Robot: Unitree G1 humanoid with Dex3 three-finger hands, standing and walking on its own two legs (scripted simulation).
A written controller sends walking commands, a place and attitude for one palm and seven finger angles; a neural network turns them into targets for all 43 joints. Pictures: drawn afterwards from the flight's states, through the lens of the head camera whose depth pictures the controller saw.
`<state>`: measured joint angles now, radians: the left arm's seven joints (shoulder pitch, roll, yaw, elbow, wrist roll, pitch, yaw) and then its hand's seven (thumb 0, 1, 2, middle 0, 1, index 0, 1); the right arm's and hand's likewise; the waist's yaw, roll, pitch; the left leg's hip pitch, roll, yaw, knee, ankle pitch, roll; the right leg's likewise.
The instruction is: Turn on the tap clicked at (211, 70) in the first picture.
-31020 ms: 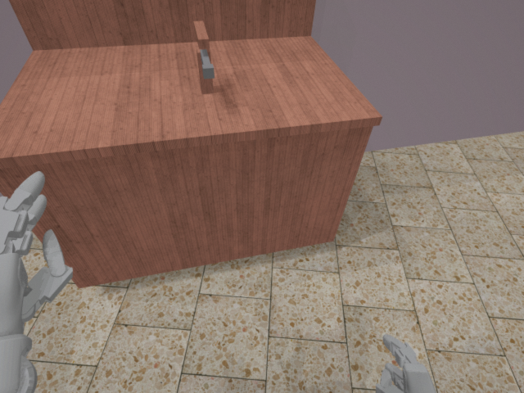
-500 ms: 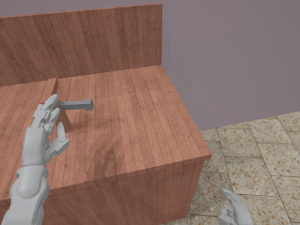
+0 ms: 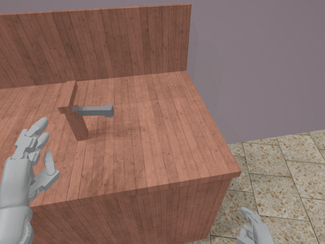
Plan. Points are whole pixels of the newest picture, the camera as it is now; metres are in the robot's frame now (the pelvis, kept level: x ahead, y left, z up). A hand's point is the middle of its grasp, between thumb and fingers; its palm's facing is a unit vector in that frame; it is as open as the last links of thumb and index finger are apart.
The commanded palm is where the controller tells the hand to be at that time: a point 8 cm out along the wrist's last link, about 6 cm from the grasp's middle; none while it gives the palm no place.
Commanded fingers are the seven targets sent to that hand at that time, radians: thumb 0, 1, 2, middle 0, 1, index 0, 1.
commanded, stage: draw the hand back beside the body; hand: left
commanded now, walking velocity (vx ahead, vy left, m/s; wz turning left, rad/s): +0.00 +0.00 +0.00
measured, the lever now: (108, 110) +0.46 +0.24 +0.09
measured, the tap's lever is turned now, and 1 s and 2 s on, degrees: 80 80 80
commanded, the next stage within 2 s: step back with the hand held close in 0.16 s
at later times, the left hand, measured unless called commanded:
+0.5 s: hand (54, 166) +0.20 +0.24 +0.16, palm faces +0.37 -0.85 -0.37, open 7.4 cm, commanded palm +0.15 +0.28 +0.17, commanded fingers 0.00 0.90 0.90 -0.20 -0.30 -0.20 -0.30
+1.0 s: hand (33, 194) +0.15 +0.26 +0.15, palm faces +0.38 -0.84 -0.39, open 7.4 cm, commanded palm +0.10 +0.30 +0.17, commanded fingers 0.00 0.90 0.90 -0.20 -0.30 -0.20 -0.30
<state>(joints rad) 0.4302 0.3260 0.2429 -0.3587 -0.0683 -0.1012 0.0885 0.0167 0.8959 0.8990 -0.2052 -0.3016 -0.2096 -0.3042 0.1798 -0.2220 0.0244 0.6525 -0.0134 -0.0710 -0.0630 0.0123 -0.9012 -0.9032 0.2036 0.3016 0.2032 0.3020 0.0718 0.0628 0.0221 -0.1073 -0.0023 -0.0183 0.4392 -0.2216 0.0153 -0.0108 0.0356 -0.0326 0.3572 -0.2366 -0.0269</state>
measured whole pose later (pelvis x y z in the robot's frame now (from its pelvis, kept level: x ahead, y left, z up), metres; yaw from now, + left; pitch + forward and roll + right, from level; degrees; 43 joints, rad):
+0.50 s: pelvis -0.02 +0.01 +0.00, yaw -2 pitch -2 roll -2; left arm 0.41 0.34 0.30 -0.37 -0.06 -0.15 0.10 0.02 0.90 0.90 -0.21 -0.30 -0.21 -0.31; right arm 0.16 -0.24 0.02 0.61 -0.01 -0.04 -0.08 0.01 -0.90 -0.90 0.20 0.30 0.20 0.30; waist 0.04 0.07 0.00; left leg -0.24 0.01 0.01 0.50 -0.22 0.02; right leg -0.16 0.04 -0.01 0.42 -0.22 -0.02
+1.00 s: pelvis -0.07 +0.02 -0.02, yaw -1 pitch +0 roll -2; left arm 0.47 0.35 0.32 -0.50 -0.04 -0.15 0.15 0.02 0.89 0.90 -0.21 -0.30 -0.21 -0.31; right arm 0.20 -0.21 0.02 0.60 -0.01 -0.05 -0.09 0.01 -0.90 -0.90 0.20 0.30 0.20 0.30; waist 0.02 0.04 0.01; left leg -0.44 -0.01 0.01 0.63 -0.24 0.04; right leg -0.36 0.02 -0.02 0.56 -0.21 0.00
